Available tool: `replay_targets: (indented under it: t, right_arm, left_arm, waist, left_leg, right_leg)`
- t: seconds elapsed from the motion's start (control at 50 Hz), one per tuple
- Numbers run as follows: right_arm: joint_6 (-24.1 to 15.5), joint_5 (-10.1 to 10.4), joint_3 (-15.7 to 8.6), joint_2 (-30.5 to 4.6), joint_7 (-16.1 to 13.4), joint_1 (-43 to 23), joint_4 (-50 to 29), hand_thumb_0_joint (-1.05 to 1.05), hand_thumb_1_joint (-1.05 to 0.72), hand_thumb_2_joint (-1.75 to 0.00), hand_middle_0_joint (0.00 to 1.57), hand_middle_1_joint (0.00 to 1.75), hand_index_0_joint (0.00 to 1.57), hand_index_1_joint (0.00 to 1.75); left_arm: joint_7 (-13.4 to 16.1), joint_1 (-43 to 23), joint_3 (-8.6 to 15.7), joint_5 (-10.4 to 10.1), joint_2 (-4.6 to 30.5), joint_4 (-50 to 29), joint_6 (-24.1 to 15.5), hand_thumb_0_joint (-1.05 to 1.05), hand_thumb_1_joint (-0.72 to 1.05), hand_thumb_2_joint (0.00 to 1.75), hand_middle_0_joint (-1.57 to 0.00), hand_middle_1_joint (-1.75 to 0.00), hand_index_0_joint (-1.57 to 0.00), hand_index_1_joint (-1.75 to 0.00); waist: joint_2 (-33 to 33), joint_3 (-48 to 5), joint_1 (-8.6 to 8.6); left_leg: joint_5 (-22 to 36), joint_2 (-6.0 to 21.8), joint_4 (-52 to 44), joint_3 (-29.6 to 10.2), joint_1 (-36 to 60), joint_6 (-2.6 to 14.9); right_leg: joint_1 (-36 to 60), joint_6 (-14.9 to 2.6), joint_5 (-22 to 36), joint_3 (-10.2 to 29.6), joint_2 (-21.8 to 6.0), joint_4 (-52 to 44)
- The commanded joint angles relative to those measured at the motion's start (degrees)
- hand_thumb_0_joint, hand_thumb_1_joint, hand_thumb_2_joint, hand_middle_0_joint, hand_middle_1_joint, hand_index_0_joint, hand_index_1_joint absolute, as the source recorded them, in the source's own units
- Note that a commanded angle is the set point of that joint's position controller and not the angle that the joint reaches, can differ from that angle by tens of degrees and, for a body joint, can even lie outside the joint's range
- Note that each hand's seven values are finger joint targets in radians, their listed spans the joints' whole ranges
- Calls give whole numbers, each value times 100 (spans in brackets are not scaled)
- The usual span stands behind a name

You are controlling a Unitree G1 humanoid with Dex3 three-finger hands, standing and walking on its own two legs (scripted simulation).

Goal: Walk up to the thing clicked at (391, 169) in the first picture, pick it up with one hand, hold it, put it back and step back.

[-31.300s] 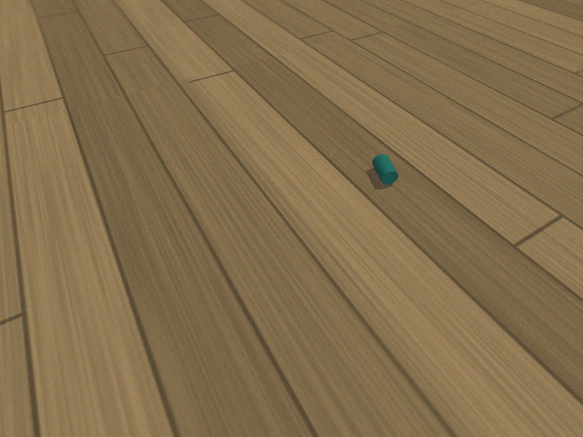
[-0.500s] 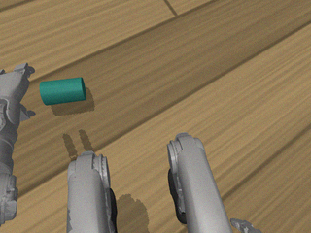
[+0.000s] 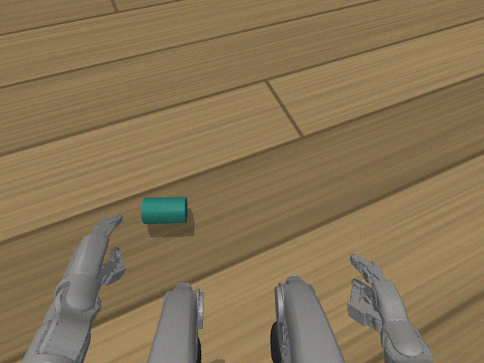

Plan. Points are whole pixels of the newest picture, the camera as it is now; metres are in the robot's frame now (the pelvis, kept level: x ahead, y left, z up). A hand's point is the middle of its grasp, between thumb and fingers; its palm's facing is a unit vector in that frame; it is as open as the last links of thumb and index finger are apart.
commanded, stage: home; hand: left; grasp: from above
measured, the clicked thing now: (165, 210) +0.57 +0.22 -0.52
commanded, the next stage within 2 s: none
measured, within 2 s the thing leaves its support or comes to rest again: neither
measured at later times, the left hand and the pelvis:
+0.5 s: hand (86, 296) +0.22 +0.17 +0.10, palm faces +0.10 -0.97 -0.21, open 7.4 cm; pelvis +0.05 -0.01 +0.14, yaw +1 degrees
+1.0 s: hand (73, 300) +0.22 +0.18 +0.10, palm faces +0.09 -0.98 -0.20, open 7.4 cm; pelvis +0.06 +0.00 +0.15, yaw +2 degrees
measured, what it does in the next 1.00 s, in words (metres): rises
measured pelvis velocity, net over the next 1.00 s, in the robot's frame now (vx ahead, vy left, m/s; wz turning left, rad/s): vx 0.06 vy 0.00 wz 0.03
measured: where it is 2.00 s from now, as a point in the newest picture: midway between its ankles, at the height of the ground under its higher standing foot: outside the picture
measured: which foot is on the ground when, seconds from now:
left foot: down 0.00-1.00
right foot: down 0.00-1.00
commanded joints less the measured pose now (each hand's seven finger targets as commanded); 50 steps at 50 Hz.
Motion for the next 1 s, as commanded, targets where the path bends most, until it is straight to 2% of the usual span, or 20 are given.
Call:
replay_targets:
  t: [0.0, 0.04, 0.06, 0.12, 0.18, 0.2, 0.22, 0.24, 0.32, 0.4, 0.46, 0.52, 0.64, 0.68, 0.76, 0.78, 0.82, 0.88, 0.9, 0.98]
  right_arm:
    - [-327, 36, -346, -829, -254, 360, -659, 0, -90, -90, 20, 30, 20, 30]
    - [-388, 41, -305, -734, -322, 437, -738, 0, -90, -90, 20, 30, 20, 30]
    - [-410, 32, -282, -722, -354, 501, -713, 0, -90, -90, 20, 30, 20, 30]
    - [-491, 49, -205, -643, -469, 618, -802, 0, -90, -90, 20, 30, 20, 30]
    - [-598, 47, -162, -595, -636, 805, -805, 0, -90, -90, 20, 30, 20, 30]
    - [-636, 52, -137, -589, -694, 856, -833, 0, -90, -90, 20, 30, 20, 30]
    - [-676, 52, -123, -576, -742, 912, -834, 0, -90, -90, 20, 30, 20, 30]
    - [-719, 63, -96, -556, -795, 938, -880, 0, -90, -90, 20, 30, 20, 30]
    - [-887, 34, -75, -502, -955, 1066, -975, 0, -90, -90, 20, 30, 20, 30]
    - [-1076, -18, -79, -491, -1065, 1088, -992, 0, -90, -90, 20, 30, 20, 30]
    - [-1177, -53, -98, -482, -1100, 1058, -1028, 0, -90, -90, 20, 30, 20, 30]
    - [-1280, -80, -141, -535, -1089, 1021, -1057, 0, -90, -90, 20, 30, 20, 30]
    - [-1448, -118, -164, -590, -1067, 933, -995, 0, -90, -90, 20, 30, 20, 30]
    - [-1497, -132, -194, -595, -1065, 950, -985, 0, -90, -90, 20, 30, 20, 30]
    - [-1525, -145, -172, -617, -1045, 900, -940, 0, -90, -90, 20, 30, 20, 30]
    - [-1534, -153, -194, -622, -1044, 920, -924, 0, -90, -90, 20, 30, 20, 30]
    - [-1537, -153, -188, -610, -1041, 922, -895, 0, -90, -90, 20, 30, 20, 30]
    - [-1517, -166, -160, -620, -1040, 890, -870, 0, -90, -90, 20, 30, 20, 30]
    - [-1512, -160, -165, -618, -1046, 918, -880, 0, -90, -90, 20, 30, 20, 30]
    - [-1496, -166, -169, -649, -1042, 914, -845, 0, -90, -90, 20, 30, 20, 30]
  left_arm:
    - [209, -287, 605, -583, 843, -1603, 49, 0, 90, 90, -20, -30, -20, -30]
    - [226, 188, 534, -848, 627, -1857, 190, 0, 90, 90, -20, -30, -20, -30]
    - [245, 366, 612, -948, 620, -1865, 273, 0, 90, 90, -20, -30, -20, -30]
    - [244, 778, 575, -1231, 411, -2177, 489, 0, 90, 90, -20, -30, -20, -30]
    - [227, 1315, 569, -1500, 159, -2427, 732, 0, 90, 90, -20, -30, -20, -30]
    - [220, 1482, 615, -1612, 128, -2550, 809, 0, 90, 90, -20, -30, -20, -30]
    - [206, 1596, 568, -1701, 17, -2641, 869, 0, 90, 90, -20, -30, -20, -30]
    - [197, 1778, 627, -1795, 6, -2719, 937, 0, 90, 90, -20, -30, -20, -30]
    - [142, 2357, 681, -1975, -98, -3105, 1116, 0, 90, 90, -20, -30, -20, -30]
    - [45, 2636, 679, -2009, -119, -3457, 1215, 0, 90, 90, -20, -30, -20, -30]
    - [-42, 2930, 634, -1929, -145, -3439, 1248, 0, 90, 90, -20, -30, -20, -30]
    - [-141, 2951, 631, -1931, -135, -3614, 1267, 0, 90, 90, -20, -30, -20, -30]
    - [-267, 2773, 553, -1908, -167, -3466, 1224, 0, 90, 90, -20, -30, -20, -30]
    - [-266, 2734, 647, -1887, -86, -3609, 1180, 0, 90, 90, -20, -30, -20, -30]
    - [-267, 2789, 612, -1867, -72, -3638, 1139, 0, 90, 90, -20, -30, -20, -30]
    - [-259, 2748, 631, -1856, -60, -3656, 1118, 0, 90, 90, -20, -30, -20, -30]
    - [-243, 2841, 612, -1840, -68, -3703, 1094, 0, 90, 90, -20, -30, -20, -30]
    - [-228, 2850, 549, -1847, -114, -3610, 1113, 0, 90, 90, -20, -30, -20, -30]
    - [-218, 2897, 583, -1856, -106, -3657, 1123, 0, 90, 90, -20, -30, -20, -30]
    - [-211, 2894, 580, -1862, -114, -3561, 1126, 0, 90, 90, -20, -30, -20, -30]
  waist:
    - [364, -2073, -158]
    - [364, -1963, -140]
    - [319, -1877, -125]
    - [269, -1663, -119]
    - [217, -1519, -131]
    - [203, -1449, -85]
    - [189, -1352, -134]
    - [89, -1203, -76]
    - [21, -778, 9]
    - [73, -366, 36]
    - [-20, -104, 71]
    - [29, 7, 65]
    - [-189, 213, 33]
    - [-50, -35, 56]
    - [171, -48, 122]
    - [221, -159, 65]
    - [241, -279, 123]
    - [204, -211, 95]
    - [185, -333, 127]
    - [127, -236, 138]
  left_leg:
    - [385, -35, -2197, 70, 2333, 221]
    - [603, -26, -2452, 61, 2647, 201]
    - [723, -13, -2593, 49, 2811, 198]
    - [816, -1, -2991, 25, 3176, 191]
    - [1230, -1, -3268, 79, 3599, 173]
    - [1300, -9, -3383, 95, 3730, 172]
    - [1421, -5, -3516, 96, 3867, 164]
    - [1403, -17, -3632, 100, 3946, 176]
    - [1536, -64, -4042, 230, 4258, 205]
    - [1565, -61, -4357, 267, 4536, 196]
    - [1484, -72, -4541, 240, 4620, 209]
    - [1377, -78, -4679, 290, 4697, 213]
    - [1343, -62, -4730, 288, 4759, 219]
    - [1564, -72, -4676, 298, 4883, 205]
    - [1683, -38, -4753, 264, 4983, 159]
    - [1751, -30, -4733, 251, 5029, 151]
    - [1986, -38, -4691, 253, 5100, 142]
    - [2095, -12, -4714, 215, 5086, 129]
    - [2171, -16, -4697, 225, 5139, 128]
    - [2310, 17, -4722, 183, 5113, 110]
  right_leg:
    - [2193, -384, 390, -108, 181, -1807]
    - [2542, -379, 561, -112, 201, -2089]
    - [2718, -373, 665, -100, 195, -2241]
    - [3206, -364, 762, -104, 226, -2670]
    - [3715, -346, 1098, -109, 238, -3060]
    - [3886, -343, 1149, -121, 244, -3215]
    - [4032, -338, 1258, -130, 254, -3354]
    - [4187, -323, 1241, -144, 260, -3543]
    - [4711, -299, 1353, -169, 277, -4120]
    - [4826, -275, 1342, -223, 297, -4417]
    - [4900, -273, 1211, -262, 297, -4591]
    - [4949, -256, 1097, -319, 300, -4669]
    - [4882, -220, 1054, -391, 293, -4677]
    - [4988, -232, 1268, -365, 276, -4615]
    - [4979, -252, 1358, -410, 309, -4533]
    - [4996, -266, 1416, -402, 315, -4499]
    - [5107, -277, 1611, -391, 308, -4457]
    - [5090, -291, 1683, -417, 329, -4431]
    - [5142, -291, 1737, -402, 321, -4427]
    - [5133, -303, 1798, -438, 339, -4388]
